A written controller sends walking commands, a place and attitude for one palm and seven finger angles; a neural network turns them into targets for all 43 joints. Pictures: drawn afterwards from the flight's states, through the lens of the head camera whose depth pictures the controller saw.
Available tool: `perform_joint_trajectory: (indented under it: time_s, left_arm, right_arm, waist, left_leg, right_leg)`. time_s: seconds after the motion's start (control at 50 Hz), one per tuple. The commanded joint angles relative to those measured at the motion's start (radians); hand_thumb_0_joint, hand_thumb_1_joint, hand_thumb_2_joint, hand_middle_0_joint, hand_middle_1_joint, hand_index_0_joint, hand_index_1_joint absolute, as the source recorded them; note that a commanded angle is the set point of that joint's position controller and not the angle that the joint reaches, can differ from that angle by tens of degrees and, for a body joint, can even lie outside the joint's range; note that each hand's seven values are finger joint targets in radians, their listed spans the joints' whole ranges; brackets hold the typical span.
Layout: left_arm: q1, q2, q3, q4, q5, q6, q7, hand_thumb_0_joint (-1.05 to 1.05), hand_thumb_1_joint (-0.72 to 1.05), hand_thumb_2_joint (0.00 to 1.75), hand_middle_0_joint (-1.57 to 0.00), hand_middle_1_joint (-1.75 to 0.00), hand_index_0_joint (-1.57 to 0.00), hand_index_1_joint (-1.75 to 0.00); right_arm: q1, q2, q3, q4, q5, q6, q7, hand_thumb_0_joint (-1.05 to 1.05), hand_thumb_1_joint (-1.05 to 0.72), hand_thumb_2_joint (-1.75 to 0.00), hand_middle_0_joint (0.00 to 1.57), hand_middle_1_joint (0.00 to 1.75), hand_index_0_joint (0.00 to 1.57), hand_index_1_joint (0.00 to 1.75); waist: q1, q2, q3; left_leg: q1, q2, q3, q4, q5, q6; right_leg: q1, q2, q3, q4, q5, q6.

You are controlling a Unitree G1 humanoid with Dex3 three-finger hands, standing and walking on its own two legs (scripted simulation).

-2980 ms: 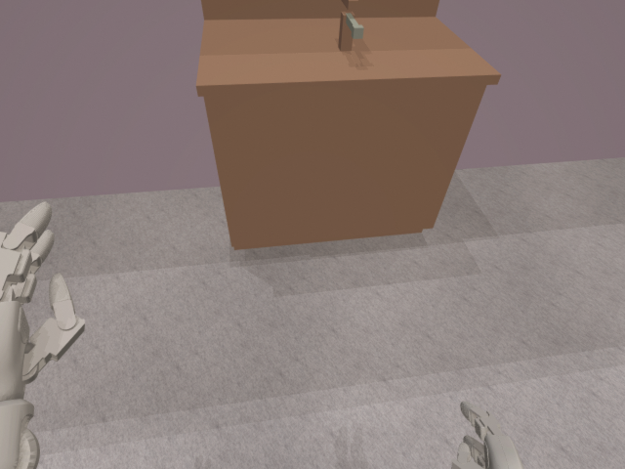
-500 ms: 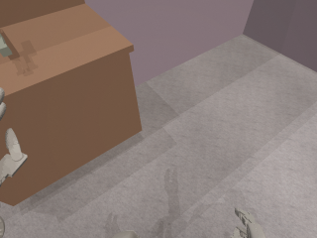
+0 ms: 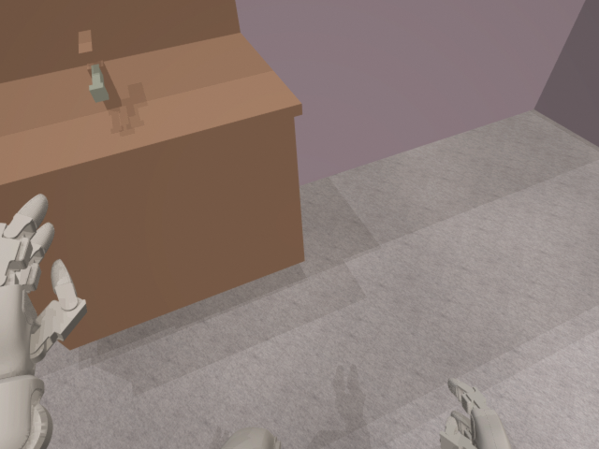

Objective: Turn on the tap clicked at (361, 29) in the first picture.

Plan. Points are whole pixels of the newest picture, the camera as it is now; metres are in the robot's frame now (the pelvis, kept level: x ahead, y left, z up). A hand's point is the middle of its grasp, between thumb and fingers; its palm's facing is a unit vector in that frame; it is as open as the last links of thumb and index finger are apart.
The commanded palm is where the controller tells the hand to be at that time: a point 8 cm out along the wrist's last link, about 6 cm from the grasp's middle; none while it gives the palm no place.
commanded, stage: take the last steps up to it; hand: left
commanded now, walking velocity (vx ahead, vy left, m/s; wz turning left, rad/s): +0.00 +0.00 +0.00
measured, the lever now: (99, 92) +0.74 +0.50 +0.11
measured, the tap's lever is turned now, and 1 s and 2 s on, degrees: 0 0 0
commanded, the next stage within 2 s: none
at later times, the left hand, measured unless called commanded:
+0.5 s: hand out of the picture +0.14 +0.28 +0.18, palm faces +0.55 -0.76 -0.35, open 7.4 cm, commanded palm +0.10 +0.31 +0.18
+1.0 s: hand (23, 274) +0.24 +0.31 +0.18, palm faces +0.53 -0.76 -0.38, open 7.4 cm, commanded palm +0.17 +0.33 +0.18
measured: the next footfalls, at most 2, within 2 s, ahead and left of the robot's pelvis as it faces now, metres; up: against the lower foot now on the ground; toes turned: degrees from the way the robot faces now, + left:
left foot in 0.28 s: -0.02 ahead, +0.13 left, +0.00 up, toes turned +11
right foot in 0.60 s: +0.07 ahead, -0.11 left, +0.00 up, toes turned -2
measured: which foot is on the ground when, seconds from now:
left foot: up 0.00-0.26, down 0.28-0.60, up 0.62-0.88, down 0.90-1.00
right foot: down 0.00-0.28, up 0.30-0.58, down 0.60-0.92, up 0.94-1.00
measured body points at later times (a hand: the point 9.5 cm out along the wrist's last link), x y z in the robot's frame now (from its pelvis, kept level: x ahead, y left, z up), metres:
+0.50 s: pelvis -0.03 +0.01 +0.01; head -0.05 +0.01 +0.46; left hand +0.11 +0.32 +0.20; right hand +0.13 -0.19 -0.09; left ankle -0.06 +0.12 -0.73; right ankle +0.03 -0.11 -0.69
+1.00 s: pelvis +0.05 +0.03 +0.00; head +0.06 +0.05 +0.45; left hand +0.21 +0.34 +0.20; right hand +0.23 -0.21 -0.08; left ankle +0.05 +0.15 -0.73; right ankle +0.02 -0.09 -0.69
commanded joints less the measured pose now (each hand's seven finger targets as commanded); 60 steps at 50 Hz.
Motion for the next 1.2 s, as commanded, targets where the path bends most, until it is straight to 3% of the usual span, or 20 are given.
perform_joint_trajectory:
  time_s: [0.0, 0.16, 0.22, 0.26, 0.28, 0.32, 0.38, 0.52, 0.56, 0.6, 0.62, 0.7, 0.84, 0.86, 0.9, 0.92, 1.0, 1.1, 1.16, 1.18]
  left_arm:
    - [-0.067, 0.286, 0.170, -0.245, 0.004, -0.101, 0.022, 0.00, 0.90, 0.90, -0.20, -0.30, -0.20, -0.30]
    - [0.039, 0.244, 0.173, -0.244, 0.003, -0.125, 0.045, 0.00, 0.90, 0.90, -0.20, -0.30, -0.20, -0.30]
    - [-0.036, 0.211, 0.123, -0.253, -0.001, -0.130, 0.044, 0.00, 0.90, 0.90, -0.20, -0.30, -0.20, -0.30]
    - [-0.094, 0.205, 0.110, -0.277, 0.005, -0.156, 0.043, 0.00, 0.90, 0.90, -0.20, -0.30, -0.20, -0.30]
    - [-0.121, 0.236, 0.112, -0.248, 0.025, -0.163, 0.036, 0.00, 0.90, 0.90, -0.20, -0.30, -0.20, -0.30]
    - [-0.128, 0.244, 0.114, -0.233, 0.048, -0.166, 0.014, 0.00, 0.90, 0.90, -0.20, -0.30, -0.20, -0.30]
    - [-0.113, 0.210, 0.086, -0.259, 0.042, -0.163, 0.007, 0.00, 0.90, 0.90, -0.20, -0.30, -0.20, -0.30]
    - [-0.135, 0.211, 0.092, -0.175, 0.032, -0.138, 0.005, 0.00, 0.90, 0.90, -0.20, -0.30, -0.20, -0.30]
    - [-0.132, 0.236, 0.115, -0.138, 0.039, -0.133, 0.009, 0.00, 0.90, 0.90, -0.20, -0.30, -0.20, -0.30]
    - [-0.138, 0.290, 0.157, -0.124, 0.030, -0.129, 0.011, 0.00, 0.90, 0.90, -0.20, -0.30, -0.20, -0.30]
    - [-0.158, 0.281, 0.150, -0.147, 0.019, -0.143, 0.004, 0.00, 0.90, 0.90, -0.20, -0.30, -0.20, -0.30]
    - [-0.075, 0.290, 0.186, -0.245, 0.021, -0.172, 0.004, 0.00, 0.90, 0.90, -0.20, -0.30, -0.20, -0.30]
    - [-0.034, 0.249, 0.165, -0.301, 0.011, -0.158, 0.038, 0.00, 0.90, 0.90, -0.20, -0.30, -0.20, -0.30]
    - [-0.052, 0.247, 0.163, -0.298, 0.011, -0.161, 0.038, 0.00, 0.90, 0.90, -0.20, -0.30, -0.20, -0.30]
    - [-0.083, 0.234, 0.144, -0.299, 0.012, -0.175, 0.031, 0.00, 0.90, 0.90, -0.20, -0.30, -0.20, -0.30]
    - [-0.067, 0.266, 0.165, -0.241, 0.024, -0.177, 0.027, 0.00, 0.90, 0.90, -0.20, -0.30, -0.20, -0.30]
    - [-0.030, 0.243, 0.145, -0.347, 0.025, -0.174, 0.012, 0.00, 0.90, 0.90, -0.20, -0.30, -0.20, -0.30]
    - [0.038, 0.260, 0.176, -0.301, 0.013, -0.152, 0.014, 0.00, 0.90, 0.90, -0.20, -0.30, -0.20, -0.30]
    - [0.002, 0.243, 0.171, -0.228, 0.013, -0.138, 0.014, 0.00, 0.90, 0.90, -0.20, -0.30, -0.20, -0.30]
    - [-0.015, 0.257, 0.180, -0.213, 0.017, -0.137, 0.014, 0.00, 0.90, 0.90, -0.20, -0.30, -0.20, -0.30]
  right_arm:
    - [-0.110, -0.064, -0.033, -0.177, -0.008, -0.047, -0.035, 0.00, -0.90, -0.90, 0.20, 0.30, 0.20, 0.30]
    - [-0.045, -0.077, -0.048, -0.203, -0.021, -0.044, -0.016, 0.00, -0.90, -0.90, 0.20, 0.30, 0.20, 0.30]
    - [-0.007, -0.082, -0.050, -0.205, -0.011, -0.043, -0.021, 0.00, -0.90, -0.90, 0.20, 0.30, 0.20, 0.30]
    - [-0.008, -0.124, -0.058, -0.209, -0.010, -0.057, -0.021, 0.00, -0.90, -0.90, 0.20, 0.30, 0.20, 0.30]
    - [-0.015, -0.104, -0.052, -0.181, -0.009, -0.066, -0.018, 0.00, -0.90, -0.90, 0.20, 0.30, 0.20, 0.30]
    - [-0.040, -0.102, -0.062, -0.157, -0.002, -0.080, -0.007, 0.00, -0.90, -0.90, 0.20, 0.30, 0.20, 0.30]
    - [-0.027, -0.099, -0.058, -0.140, -0.002, -0.097, -0.003, 0.00, -0.90, -0.90, 0.20, 0.30, 0.20, 0.30]
    - [-0.046, -0.092, -0.037, -0.122, -0.015, -0.099, -0.014, 0.00, -0.90, -0.90, 0.20, 0.30, 0.20, 0.30]
    - [-0.047, -0.085, -0.039, -0.120, -0.014, -0.082, -0.014, 0.00, -0.90, -0.90, 0.20, 0.30, 0.20, 0.30]
    - [-0.065, -0.080, -0.051, -0.142, -0.007, -0.074, -0.003, 0.00, -0.90, -0.90, 0.20, 0.30, 0.20, 0.30]
    - [-0.075, -0.095, -0.063, -0.137, -0.010, -0.073, 0.002, 0.00, -0.90, -0.90, 0.20, 0.30, 0.20, 0.30]
    - [-0.093, -0.060, -0.030, -0.135, -0.009, -0.040, 0.000, 0.00, -0.90, -0.90, 0.20, 0.30, 0.20, 0.30]
    - [-0.040, -0.072, -0.055, -0.179, -0.014, -0.062, -0.029, 0.00, -0.90, -0.90, 0.20, 0.30, 0.20, 0.30]
    - [-0.019, -0.089, -0.064, -0.180, -0.009, -0.063, -0.033, 0.00, -0.90, -0.90, 0.20, 0.30, 0.20, 0.30]
    - [-0.021, -0.116, -0.074, -0.195, 0.003, -0.066, -0.028, 0.00, -0.90, -0.90, 0.20, 0.30, 0.20, 0.30]
    - [-0.030, -0.094, -0.059, -0.175, -0.010, -0.075, -0.026, 0.00, -0.90, -0.90, 0.20, 0.30, 0.20, 0.30]
    - [-0.023, -0.098, -0.070, -0.153, 0.002, -0.096, -0.003, 0.00, -0.90, -0.90, 0.20, 0.30, 0.20, 0.30]
    - [-0.026, -0.090, -0.051, -0.161, -0.007, -0.098, -0.004, 0.00, -0.90, -0.90, 0.20, 0.30, 0.20, 0.30]
    - [-0.042, -0.084, -0.045, -0.157, -0.007, -0.078, -0.013, 0.00, -0.90, -0.90, 0.20, 0.30, 0.20, 0.30]
    - [-0.048, -0.077, -0.046, -0.155, -0.004, -0.072, -0.013, 0.00, -0.90, -0.90, 0.20, 0.30, 0.20, 0.30]
  waist:
    - [-0.026, -0.181, -0.122]
    - [0.003, -0.209, -0.199]
    - [-0.043, -0.105, -0.190]
    - [-0.043, 0.257, -0.111]
    - [-0.050, 0.267, -0.065]
    - [-0.038, 0.165, 0.008]
    - [-0.030, 0.192, 0.008]
    - [-0.025, 0.149, -0.058]
    - [-0.022, -0.005, -0.096]
    - [-0.003, -0.364, -0.118]
    - [-0.010, -0.307, -0.080]
    - [-0.028, -0.154, -0.095]
    - [-0.029, -0.088, -0.142]
    - [-0.042, -0.003, -0.149]
    - [-0.047, 0.313, -0.136]
    - [-0.053, 0.290, -0.101]
    - [-0.034, 0.181, -0.121]
    - [-0.037, 0.207, -0.134]
    - [-0.028, 0.134, -0.139]
    - [-0.021, 0.054, -0.161]
  left_leg:
    - [0.032, 0.027, 0.013, -0.036, 0.009, -0.001]
    - [0.102, 0.015, 0.119, -0.504, -0.075, 0.051]
    - [0.326, 0.009, 0.119, -0.752, -0.015, 0.084]
    - [0.470, 0.313, -0.321, -0.900, 0.016, 0.231]
    - [0.399, 0.394, -0.446, -0.942, -0.007, 0.294]
    - [0.286, 0.352, -0.348, -0.925, -0.102, 0.302]
    - [0.221, 0.245, -0.155, -0.918, -0.014, 0.238]
    - [0.187, 0.220, -0.065, -0.780, 0.004, 0.170]
    - [0.044, 0.161, 0.001, -0.550, -0.028, 0.130]
    - [-0.211, 0.001, 0.058, -0.042, -0.147, 0.057]
    - [-0.190, 0.040, -0.028, 0.041, -0.090, 0.042]
    - [-0.016, 0.107, 0.014, -0.149, 0.011, 0.034]
    - [0.315, 0.021, 0.182, -0.673, 0.163, 0.044]
    - [0.385, 0.057, 0.121, -0.720, 0.159, 0.064]
    - [0.513, 0.362, -0.345, -0.852, 0.263, 0.219]
    - [0.443, 0.422, -0.456, -0.901, 0.192, 0.284]
    - [0.465, 0.317, -0.168, -0.807, 0.407, 0.245]
    - [0.362, 0.267, -0.016, -0.794, 0.414, 0.186]
    - [0.236, 0.236, 0.034, -0.654, 0.289, 0.144]
    - [0.157, 0.201, 0.071, -0.509, 0.237, 0.124]
  right_leg:
    - [0.066, -0.237, 0.162, -0.288, 0.257, -0.064]
    - [0.217, -0.290, 0.282, -0.328, -0.103, -0.103]
    - [0.068, -0.195, 0.200, -0.195, -0.227, -0.031]
    - [-0.273, 0.021, 0.002, 0.215, -0.266, 0.064]
    - [-0.360, 0.015, 0.062, 0.416, -0.290, 0.056]
    - [-0.383, -0.030, 0.119, 0.497, -0.190, 0.061]
    - [-0.259, -0.008, 0.037, 0.394, -0.113, 0.071]
    - [0.084, 0.062, -0.055, -0.074, -0.090, 0.076]
    - [0.272, -0.023, 0.085, -0.195, -0.107, 0.018]
    - [0.331, -0.367, 0.691, -0.391, -0.284, -0.160]
    - [0.216, -0.372, 0.701, -0.437, -0.400, -0.171]
    - [0.065, -0.274, 0.283, -0.361, -0.129, -0.125]
    - [0.081, -0.147, 0.162, -0.178, -0.094, -0.055]
    - [0.034, -0.108, 0.134, -0.058, -0.087, -0.025]
    - [-0.262, 0.048, 0.016, 0.372, -0.350, 0.055]
    - [-0.327, 0.017, 0.086, 0.510, -0.348, 0.046]
    - [-0.351, -0.023, 0.066, 0.435, -0.182, 0.061]
    - [-0.111, 0.034, -0.039, 0.116, -0.083, 0.067]
    - [0.131, 0.064, -0.072, -0.093, -0.005, 0.057]
    - [0.239, 0.018, -0.001, -0.149, 0.005, 0.030]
